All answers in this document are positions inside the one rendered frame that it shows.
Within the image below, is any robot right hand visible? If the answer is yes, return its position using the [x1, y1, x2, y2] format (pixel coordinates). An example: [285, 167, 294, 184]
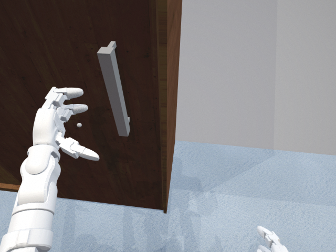
[257, 226, 289, 252]

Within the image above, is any handle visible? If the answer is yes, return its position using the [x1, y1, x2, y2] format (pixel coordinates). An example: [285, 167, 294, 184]
[97, 41, 130, 137]

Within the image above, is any robot left forearm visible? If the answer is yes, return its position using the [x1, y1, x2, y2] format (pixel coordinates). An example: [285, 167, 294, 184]
[0, 144, 61, 252]

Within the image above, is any robot left hand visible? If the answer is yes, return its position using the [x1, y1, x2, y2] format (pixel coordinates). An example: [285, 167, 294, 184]
[33, 87, 99, 161]

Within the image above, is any wardrobe door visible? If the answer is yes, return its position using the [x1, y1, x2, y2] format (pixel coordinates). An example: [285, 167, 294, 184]
[0, 0, 163, 210]
[0, 165, 21, 185]

